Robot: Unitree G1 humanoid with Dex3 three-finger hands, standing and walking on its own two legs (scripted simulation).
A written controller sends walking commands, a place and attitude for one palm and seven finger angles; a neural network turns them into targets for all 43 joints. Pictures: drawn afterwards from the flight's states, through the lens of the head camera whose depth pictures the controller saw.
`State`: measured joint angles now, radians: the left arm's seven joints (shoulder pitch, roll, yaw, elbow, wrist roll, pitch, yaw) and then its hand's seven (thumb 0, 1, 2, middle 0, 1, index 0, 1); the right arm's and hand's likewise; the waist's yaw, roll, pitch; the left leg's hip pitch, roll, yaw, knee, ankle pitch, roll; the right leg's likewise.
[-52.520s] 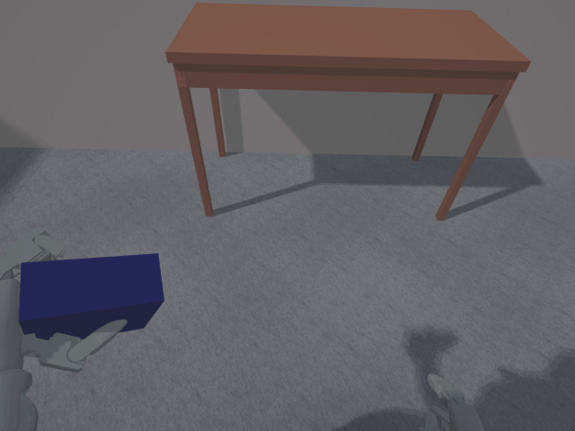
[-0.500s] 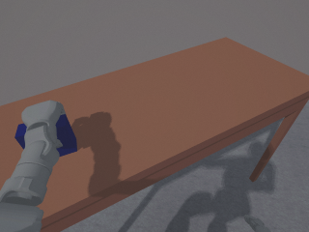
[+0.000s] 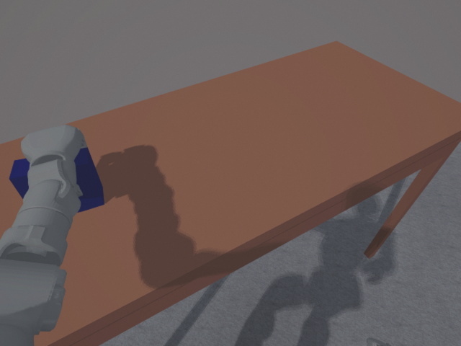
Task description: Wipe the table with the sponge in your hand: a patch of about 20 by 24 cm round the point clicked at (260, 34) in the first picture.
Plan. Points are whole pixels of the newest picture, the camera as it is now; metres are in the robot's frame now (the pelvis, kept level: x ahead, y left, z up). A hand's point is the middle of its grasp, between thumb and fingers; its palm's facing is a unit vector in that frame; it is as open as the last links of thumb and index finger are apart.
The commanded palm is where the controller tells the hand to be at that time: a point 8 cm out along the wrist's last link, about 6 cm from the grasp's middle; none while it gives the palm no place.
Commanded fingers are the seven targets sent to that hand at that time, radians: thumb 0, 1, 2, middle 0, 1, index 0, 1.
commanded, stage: wipe forward along the middle lane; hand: left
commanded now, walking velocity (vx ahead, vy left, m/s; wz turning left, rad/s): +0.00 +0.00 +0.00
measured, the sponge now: (66, 191) +0.38 +0.34 +0.07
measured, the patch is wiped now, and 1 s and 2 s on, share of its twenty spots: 0.90 0.90 0.90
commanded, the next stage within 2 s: slide back across to the first lane in 0.04 s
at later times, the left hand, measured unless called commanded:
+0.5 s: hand (55, 162) +0.41 +0.35 +0.11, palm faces -0.04 -0.04 -1.00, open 9.1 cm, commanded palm +0.37 +0.36 +0.15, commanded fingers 0.00 0.10 1.30 -1.20 -1.60 -1.20 -1.60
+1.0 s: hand (12, 186) +0.35 +0.40 +0.11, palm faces -0.08 -0.02 -1.00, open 9.1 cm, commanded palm +0.32 +0.38 +0.15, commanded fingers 0.00 0.10 1.30 -1.20 -1.60 -1.20 -1.60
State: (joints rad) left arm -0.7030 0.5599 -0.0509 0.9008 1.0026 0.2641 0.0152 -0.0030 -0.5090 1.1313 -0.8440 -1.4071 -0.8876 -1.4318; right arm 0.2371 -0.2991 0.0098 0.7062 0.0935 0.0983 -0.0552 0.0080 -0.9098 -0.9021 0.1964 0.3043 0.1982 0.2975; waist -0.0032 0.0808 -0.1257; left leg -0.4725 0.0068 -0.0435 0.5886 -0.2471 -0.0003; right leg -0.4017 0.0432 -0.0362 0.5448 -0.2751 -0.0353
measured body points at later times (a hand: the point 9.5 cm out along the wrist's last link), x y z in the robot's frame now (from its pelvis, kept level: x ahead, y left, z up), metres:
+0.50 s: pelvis +0.02 +0.02 +0.01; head +0.03 +0.00 +0.45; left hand +0.41 +0.35 +0.17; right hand +0.14 -0.24 -0.12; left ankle +0.03 +0.12 -0.73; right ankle +0.00 -0.10 -0.73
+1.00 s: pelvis +0.03 +0.02 +0.01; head +0.04 +0.00 +0.46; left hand +0.35 +0.40 +0.17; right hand +0.21 -0.23 -0.10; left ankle +0.03 +0.12 -0.73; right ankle +0.00 -0.10 -0.73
